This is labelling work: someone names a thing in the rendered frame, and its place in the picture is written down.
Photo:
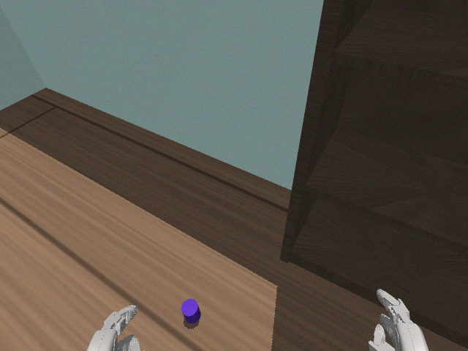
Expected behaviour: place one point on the left robot hand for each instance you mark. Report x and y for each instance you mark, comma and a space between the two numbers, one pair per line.
106, 339

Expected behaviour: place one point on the right robot hand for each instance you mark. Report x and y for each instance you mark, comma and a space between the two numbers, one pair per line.
405, 335

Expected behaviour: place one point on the bookshelf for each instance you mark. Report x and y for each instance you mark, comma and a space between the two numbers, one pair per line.
379, 197

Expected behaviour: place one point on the can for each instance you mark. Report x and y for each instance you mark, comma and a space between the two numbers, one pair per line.
191, 311

